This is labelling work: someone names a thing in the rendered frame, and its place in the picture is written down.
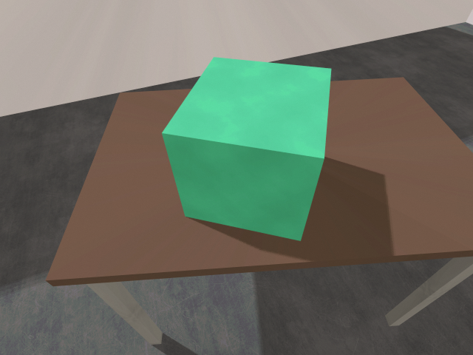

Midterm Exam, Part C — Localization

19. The carton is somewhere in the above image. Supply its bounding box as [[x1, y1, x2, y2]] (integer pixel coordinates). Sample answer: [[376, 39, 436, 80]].
[[162, 57, 331, 241]]

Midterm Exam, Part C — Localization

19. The table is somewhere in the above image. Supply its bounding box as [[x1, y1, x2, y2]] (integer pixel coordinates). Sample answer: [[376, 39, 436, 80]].
[[46, 77, 473, 345]]

